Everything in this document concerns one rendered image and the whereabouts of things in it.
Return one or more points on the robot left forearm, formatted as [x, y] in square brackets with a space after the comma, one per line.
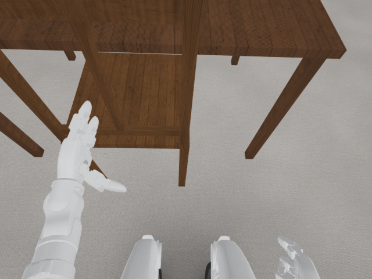
[57, 246]

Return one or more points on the robot left hand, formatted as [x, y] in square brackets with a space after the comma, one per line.
[75, 149]

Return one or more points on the robot right thigh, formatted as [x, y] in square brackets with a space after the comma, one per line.
[228, 259]

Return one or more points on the table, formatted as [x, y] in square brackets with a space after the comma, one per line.
[269, 28]

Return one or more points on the chair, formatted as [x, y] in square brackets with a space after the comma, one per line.
[141, 100]

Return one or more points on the right robot shin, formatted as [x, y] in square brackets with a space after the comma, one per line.
[217, 274]

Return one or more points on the robot right hand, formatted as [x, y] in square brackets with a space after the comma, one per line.
[301, 268]

